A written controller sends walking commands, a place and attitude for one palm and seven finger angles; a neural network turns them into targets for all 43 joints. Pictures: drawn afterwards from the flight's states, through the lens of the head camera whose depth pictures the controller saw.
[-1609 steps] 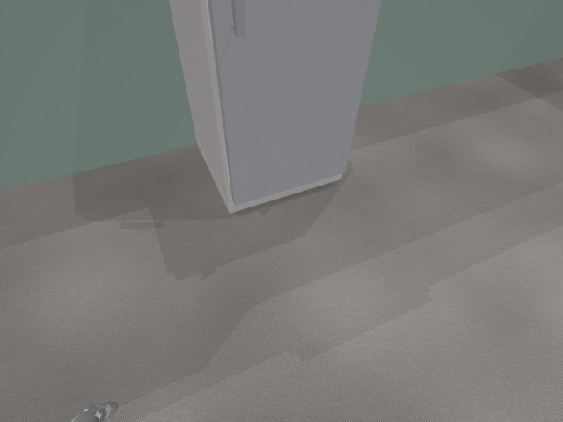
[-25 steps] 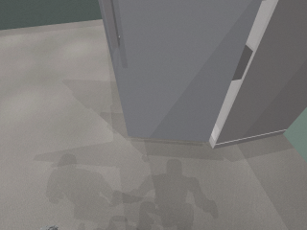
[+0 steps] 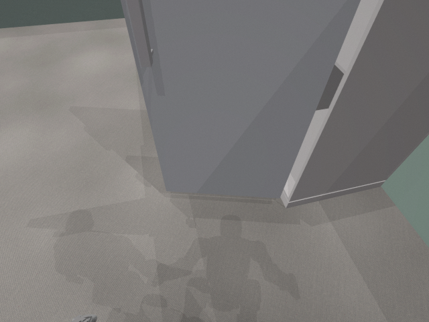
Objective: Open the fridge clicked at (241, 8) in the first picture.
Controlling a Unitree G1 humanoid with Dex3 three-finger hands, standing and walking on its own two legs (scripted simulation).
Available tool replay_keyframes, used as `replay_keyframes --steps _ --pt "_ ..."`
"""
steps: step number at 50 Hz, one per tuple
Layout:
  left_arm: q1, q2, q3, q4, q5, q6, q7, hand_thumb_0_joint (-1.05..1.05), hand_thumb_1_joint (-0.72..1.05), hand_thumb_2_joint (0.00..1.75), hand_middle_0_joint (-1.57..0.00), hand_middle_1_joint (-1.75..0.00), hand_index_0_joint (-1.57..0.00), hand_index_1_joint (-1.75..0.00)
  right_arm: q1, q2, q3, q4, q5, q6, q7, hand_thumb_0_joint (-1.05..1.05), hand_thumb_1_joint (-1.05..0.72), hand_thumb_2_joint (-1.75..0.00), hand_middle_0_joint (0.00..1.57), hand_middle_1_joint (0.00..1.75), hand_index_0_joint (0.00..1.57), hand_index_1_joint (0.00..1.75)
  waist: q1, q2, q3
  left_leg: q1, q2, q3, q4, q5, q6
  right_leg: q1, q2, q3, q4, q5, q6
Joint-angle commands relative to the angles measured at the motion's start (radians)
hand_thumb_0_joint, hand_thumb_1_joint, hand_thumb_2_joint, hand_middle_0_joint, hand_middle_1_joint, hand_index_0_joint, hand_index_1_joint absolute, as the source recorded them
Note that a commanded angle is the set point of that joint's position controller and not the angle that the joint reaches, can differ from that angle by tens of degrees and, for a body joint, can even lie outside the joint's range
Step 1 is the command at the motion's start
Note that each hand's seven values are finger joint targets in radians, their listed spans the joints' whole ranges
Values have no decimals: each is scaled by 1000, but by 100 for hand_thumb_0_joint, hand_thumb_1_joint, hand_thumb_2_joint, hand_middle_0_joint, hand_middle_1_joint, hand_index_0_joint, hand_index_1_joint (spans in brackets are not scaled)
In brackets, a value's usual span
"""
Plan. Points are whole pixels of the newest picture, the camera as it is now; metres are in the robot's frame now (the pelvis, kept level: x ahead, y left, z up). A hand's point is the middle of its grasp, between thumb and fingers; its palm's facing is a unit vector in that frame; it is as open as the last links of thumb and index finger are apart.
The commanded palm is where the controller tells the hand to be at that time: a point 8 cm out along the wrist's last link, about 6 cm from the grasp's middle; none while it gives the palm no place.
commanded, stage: look to check the result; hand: left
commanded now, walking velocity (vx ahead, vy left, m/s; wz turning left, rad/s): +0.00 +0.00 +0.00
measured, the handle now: out of the picture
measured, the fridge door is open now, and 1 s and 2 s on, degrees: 72 72 72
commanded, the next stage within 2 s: stand and wait in 0.34 s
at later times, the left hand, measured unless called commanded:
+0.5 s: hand out of the picture +0.10 +0.25 -0.15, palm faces -0.04 -0.94 -0.34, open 7.4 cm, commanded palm none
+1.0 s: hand out of the picture +0.08 +0.25 -0.16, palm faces -0.05 -0.94 -0.33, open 7.4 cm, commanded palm none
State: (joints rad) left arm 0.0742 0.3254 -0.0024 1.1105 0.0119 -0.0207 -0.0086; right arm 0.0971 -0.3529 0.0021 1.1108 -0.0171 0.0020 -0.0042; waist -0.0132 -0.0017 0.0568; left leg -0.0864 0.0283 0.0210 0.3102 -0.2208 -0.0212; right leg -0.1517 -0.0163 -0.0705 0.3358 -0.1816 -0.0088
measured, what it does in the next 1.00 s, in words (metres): stands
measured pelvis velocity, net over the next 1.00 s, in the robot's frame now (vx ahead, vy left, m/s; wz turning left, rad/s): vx -0.01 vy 0.01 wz -0.01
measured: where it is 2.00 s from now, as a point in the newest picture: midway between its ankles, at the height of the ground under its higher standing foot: outside the picture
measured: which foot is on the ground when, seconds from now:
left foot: down 0.00-1.00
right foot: down 0.00-1.00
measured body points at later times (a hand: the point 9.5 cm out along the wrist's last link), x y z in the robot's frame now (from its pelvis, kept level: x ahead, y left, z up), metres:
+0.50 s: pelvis +0.00 +0.00 +0.00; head +0.01 +0.00 +0.45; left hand +0.10 +0.30 -0.13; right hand +0.08 -0.30 -0.13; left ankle -0.04 +0.13 -0.75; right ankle +0.00 -0.11 -0.75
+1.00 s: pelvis -0.01 +0.01 +0.00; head +0.01 +0.01 +0.45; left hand +0.08 +0.30 -0.13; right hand +0.05 -0.29 -0.13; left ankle -0.04 +0.13 -0.75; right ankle +0.00 -0.11 -0.75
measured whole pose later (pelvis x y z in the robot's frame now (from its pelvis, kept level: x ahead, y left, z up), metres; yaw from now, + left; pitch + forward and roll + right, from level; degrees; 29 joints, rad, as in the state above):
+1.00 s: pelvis -0.01 +0.01 +0.00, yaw -1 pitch -1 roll +0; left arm 0.10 0.34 0.00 1.13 0.01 -0.02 -0.01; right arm 0.12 -0.34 0.00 1.13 -0.01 0.00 0.00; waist -0.01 0.00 0.05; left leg -0.06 0.02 0.03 0.28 -0.20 -0.01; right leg -0.12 -0.02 -0.06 0.30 -0.15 0.00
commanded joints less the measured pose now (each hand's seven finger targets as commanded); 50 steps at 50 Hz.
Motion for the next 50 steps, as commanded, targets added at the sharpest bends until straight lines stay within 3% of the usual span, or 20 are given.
replay_keyframes --steps 1,10,15,21,29,44,50 --pt "-30 228 51 -57 1 -20 19 0 90 90 -20 -30 -20 -30 -24 -195 -39 -59 0 -20 -12 0 -90 -90 20 30 20 30 9 9 -142 0 101 -59 -24 250 29 109 -131 103 -27 297 -31" --pt "-25 230 49 -49 -1 -22 20 0 90 90 -20 -30 -20 -30 -12 -196 -40 -53 1 -20 -14 0 -90 -90 20 30 20 30 6 -1 -149 16 106 -57 -30 261 29 124 -131 107 -32 325 -32" --pt "-31 234 48 -48 -1 -20 19 0 90 90 -20 -30 -20 -30 -16 -194 -40 -52 1 -19 -11 0 -90 -90 20 30 20 30 7 -6 -107 -3 105 -57 -47 221 29 105 -129 109 -47 276 -29" --pt "-26 234 49 -51 1 -22 20 0 90 90 -20 -30 -20 -30 -14 -197 -40 -55 1 -23 -12 0 -90 -90 20 30 20 30 8 -3 -132 16 105 -60 -44 255 31 114 -127 110 -41 299 -30" --pt "-32 232 48 -50 0 -19 16 0 90 90 -20 -30 -20 -30 -20 -195 -39 -49 -1 -22 -10 0 -90 -90 20 30 20 30 8 2 -84 -11 104 -60 -66 182 31 88 -125 116 -64 209 -27" --pt "-20 229 47 -44 -1 -19 16 0 90 90 -20 -30 -20 -30 -6 -197 -39 -44 1 -27 -11 0 -90 -90 20 30 20 30 9 8 -111 -7 108 -68 -70 202 33 107 -128 112 -59 213 -27" --pt "-18 229 45 -41 -1 -18 16 0 90 90 -20 -30 -20 -30 -7 -198 -39 -42 2 -26 -11 0 -90 -90 20 30 20 30 9 10 -91 -12 108 -68 -74 184 33 93 -128 110 -65 191 -24"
